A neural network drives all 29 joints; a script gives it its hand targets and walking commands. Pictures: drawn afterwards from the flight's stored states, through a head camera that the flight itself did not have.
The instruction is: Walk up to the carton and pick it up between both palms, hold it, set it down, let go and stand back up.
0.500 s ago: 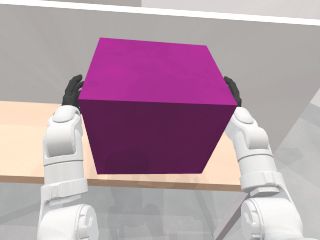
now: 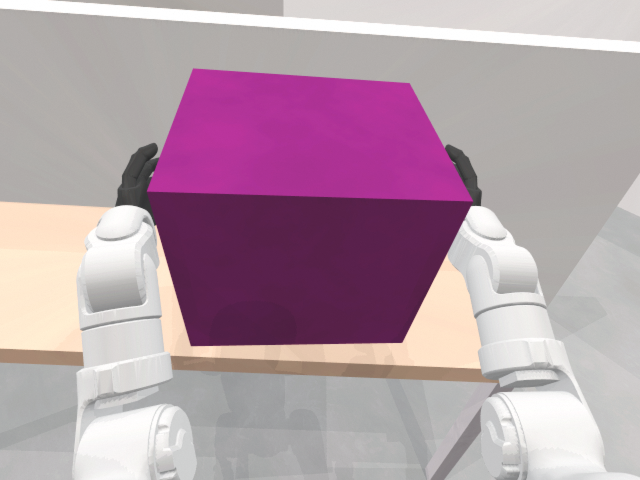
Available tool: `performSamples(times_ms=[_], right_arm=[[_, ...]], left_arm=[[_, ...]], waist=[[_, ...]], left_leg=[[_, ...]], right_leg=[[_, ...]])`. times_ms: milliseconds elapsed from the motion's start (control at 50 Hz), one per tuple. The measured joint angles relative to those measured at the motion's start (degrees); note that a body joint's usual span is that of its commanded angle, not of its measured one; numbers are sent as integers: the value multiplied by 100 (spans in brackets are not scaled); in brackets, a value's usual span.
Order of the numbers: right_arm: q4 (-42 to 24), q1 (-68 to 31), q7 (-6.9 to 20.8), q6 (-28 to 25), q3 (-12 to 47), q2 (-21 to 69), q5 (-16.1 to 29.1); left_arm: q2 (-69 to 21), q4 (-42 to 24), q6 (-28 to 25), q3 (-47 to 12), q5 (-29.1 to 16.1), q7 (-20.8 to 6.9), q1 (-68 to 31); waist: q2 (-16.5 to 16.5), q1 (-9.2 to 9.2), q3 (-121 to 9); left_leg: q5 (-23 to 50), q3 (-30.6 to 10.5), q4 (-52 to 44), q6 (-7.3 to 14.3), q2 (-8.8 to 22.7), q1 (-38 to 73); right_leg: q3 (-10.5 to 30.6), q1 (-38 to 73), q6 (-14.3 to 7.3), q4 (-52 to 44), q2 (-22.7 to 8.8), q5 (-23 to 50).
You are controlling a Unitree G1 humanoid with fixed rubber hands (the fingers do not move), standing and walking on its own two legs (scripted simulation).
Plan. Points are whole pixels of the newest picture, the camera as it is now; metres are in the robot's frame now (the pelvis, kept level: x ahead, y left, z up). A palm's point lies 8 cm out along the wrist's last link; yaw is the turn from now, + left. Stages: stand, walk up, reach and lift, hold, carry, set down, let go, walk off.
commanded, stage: hold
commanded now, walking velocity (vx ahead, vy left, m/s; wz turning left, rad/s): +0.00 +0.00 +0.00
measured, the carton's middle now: (302, 211) +0.41 +0.01 +0.17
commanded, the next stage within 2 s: none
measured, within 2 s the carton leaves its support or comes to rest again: neither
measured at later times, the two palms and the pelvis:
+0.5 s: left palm (143, 211) +0.36 +0.19 +0.21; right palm (464, 212) +0.36 -0.19 +0.21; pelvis +0.00 +0.00 +0.00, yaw +0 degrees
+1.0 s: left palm (138, 212) +0.35 +0.19 +0.21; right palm (462, 211) +0.36 -0.18 +0.21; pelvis +0.00 +0.00 +0.00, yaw +0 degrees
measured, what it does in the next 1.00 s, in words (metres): stands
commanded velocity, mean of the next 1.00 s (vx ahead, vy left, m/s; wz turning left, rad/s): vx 0.00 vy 0.00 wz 0.00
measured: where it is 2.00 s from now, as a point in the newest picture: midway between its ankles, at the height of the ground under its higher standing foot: outside the picture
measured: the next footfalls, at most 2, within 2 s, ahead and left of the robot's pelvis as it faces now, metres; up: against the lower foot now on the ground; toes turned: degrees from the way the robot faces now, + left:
none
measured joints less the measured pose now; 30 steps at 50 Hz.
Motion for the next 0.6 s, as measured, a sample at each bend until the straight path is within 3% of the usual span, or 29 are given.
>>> performSamples(times_ms=[320, 600], right_arm=[[196, -63, 114, -58, -68, -18, -18], [163, -29, 57, -23, -27, -24, 27]], left_arm=[[-48, -10, 77, -18, 48, 45, -19], [-40, 7, 97, -9, 46, -12, -21]], waist=[[-32, -13, -11], [-40, -31, 19]], left_leg=[[-1, 26, -23, 12, -10, 37], [-6, 19, -1, 6, -6, 24]], right_leg=[[44, 15, 11, 1, -3, -5], [54, 3, 4, 24, 8, -11]])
